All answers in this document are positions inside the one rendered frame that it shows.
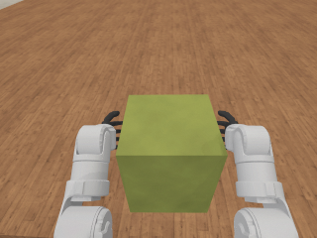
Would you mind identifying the robot right upper arm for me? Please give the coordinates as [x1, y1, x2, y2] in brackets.
[234, 207, 298, 238]

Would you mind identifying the carton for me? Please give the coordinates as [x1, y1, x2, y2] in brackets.
[116, 94, 228, 213]

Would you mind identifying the robot left upper arm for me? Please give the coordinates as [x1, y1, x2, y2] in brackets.
[54, 206, 113, 238]

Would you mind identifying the right robot forearm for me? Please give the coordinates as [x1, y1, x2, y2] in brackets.
[225, 124, 299, 238]

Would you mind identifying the robot left hand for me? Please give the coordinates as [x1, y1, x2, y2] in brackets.
[101, 111, 123, 150]

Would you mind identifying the robot right hand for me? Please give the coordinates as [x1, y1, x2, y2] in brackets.
[217, 110, 239, 150]

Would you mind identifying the left robot forearm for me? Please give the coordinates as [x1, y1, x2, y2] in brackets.
[53, 124, 116, 238]

